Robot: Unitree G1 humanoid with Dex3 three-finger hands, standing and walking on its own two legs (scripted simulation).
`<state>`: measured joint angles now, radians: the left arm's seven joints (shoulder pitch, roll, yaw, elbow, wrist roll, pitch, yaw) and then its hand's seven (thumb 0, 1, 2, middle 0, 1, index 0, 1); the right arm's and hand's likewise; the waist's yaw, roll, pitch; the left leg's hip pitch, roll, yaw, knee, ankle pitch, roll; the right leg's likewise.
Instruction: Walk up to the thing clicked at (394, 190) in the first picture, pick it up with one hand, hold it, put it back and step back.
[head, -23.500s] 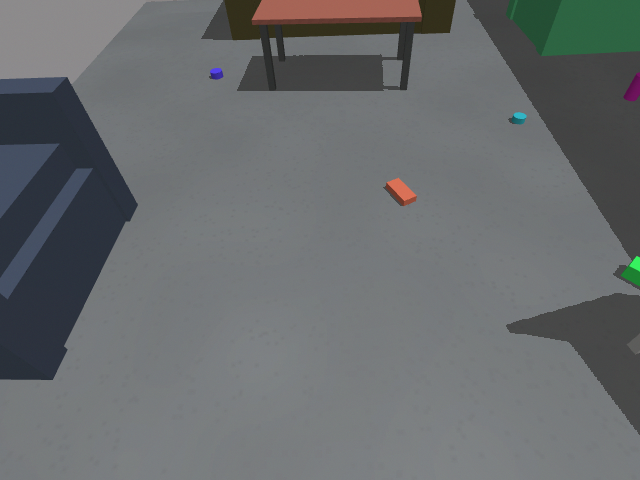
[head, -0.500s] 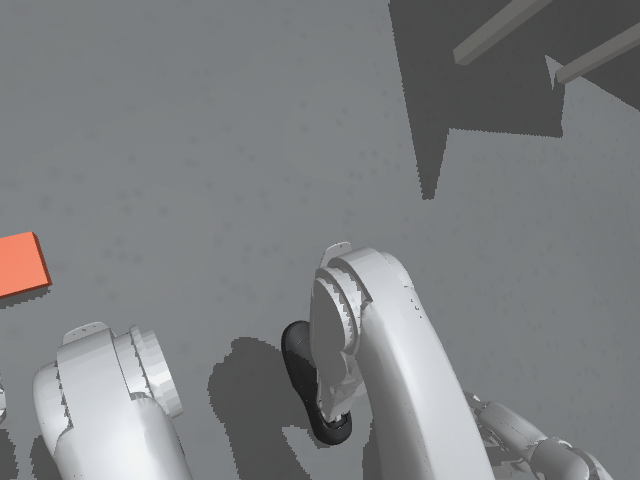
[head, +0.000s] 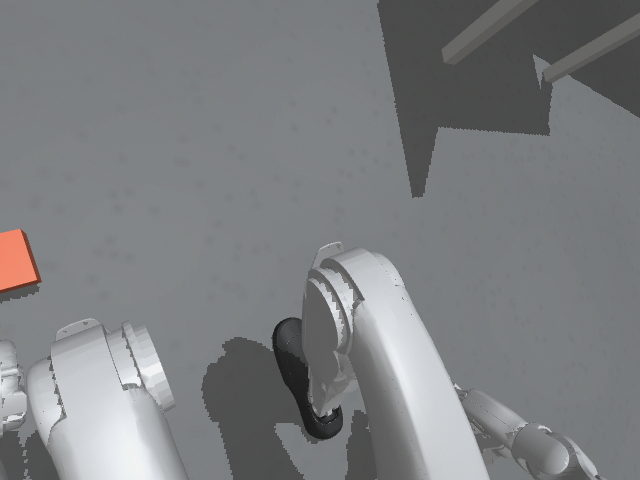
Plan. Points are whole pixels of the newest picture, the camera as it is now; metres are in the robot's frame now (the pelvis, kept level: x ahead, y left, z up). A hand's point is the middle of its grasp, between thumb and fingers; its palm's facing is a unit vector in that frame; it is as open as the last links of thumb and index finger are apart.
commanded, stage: close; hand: left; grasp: from above
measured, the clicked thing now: out of the picture +0.40 +0.31 -0.29
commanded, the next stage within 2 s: settle in 1.62 s
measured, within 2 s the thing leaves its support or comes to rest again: neither
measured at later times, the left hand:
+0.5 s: hand out of the picture +0.37 +0.28 -0.27, palm faces -0.45 -0.08 -0.89, open 12.4 cm
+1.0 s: hand out of the picture +0.39 +0.31 -0.26, palm faces -0.50 -0.17 -0.85, open 11.5 cm
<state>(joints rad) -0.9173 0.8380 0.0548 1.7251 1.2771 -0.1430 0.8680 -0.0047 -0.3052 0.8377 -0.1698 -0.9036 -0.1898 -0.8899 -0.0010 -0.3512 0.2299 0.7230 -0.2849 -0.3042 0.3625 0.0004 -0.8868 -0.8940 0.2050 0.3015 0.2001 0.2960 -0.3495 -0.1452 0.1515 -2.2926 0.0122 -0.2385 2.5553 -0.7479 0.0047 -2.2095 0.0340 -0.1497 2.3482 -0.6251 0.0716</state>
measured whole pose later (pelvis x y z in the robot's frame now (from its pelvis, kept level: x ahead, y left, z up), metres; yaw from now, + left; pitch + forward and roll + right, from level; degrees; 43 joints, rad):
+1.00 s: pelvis +0.00 +0.00 -0.01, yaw +0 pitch +26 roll -15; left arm -0.90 0.90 0.06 1.70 1.25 -0.31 0.62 -0.01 -0.06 0.62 -0.29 -0.74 -0.40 -0.73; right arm 0.07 -0.34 0.26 0.68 -0.28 -0.23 0.33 0.00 -0.89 -0.90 0.20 0.30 0.20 0.30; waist -0.33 -0.11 0.16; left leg -2.32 -0.01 -0.24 2.58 -0.74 0.01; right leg -2.21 0.02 -0.15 2.37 -0.64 0.07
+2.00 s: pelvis +0.00 +0.00 -0.01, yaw +0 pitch +27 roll -14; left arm -0.86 0.86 0.14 1.63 1.31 -0.28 0.68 0.00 0.17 0.35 -0.67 -0.44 -0.71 -0.43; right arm 0.09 -0.32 0.23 0.72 -0.31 -0.25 0.32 0.00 -0.91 -0.90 0.20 0.30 0.20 0.30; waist -0.32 -0.10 0.11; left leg -2.33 0.00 -0.23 2.58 -0.75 0.00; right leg -2.24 0.02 -0.14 2.38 -0.64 0.06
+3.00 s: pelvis +0.00 -0.01 +0.06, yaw +8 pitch +34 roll -7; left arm -0.74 0.62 0.03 1.18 1.19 -0.22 0.27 -0.01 0.12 0.37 -0.72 -0.42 -0.76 -0.40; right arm 0.17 -0.27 -0.01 0.73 -0.09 -0.05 0.15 0.00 -0.92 -0.90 0.21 0.30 0.20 0.30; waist -0.16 0.04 -0.12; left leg -2.21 -0.02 -0.10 2.30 -0.69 0.00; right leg -2.16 -0.03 -0.04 2.21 -0.65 0.04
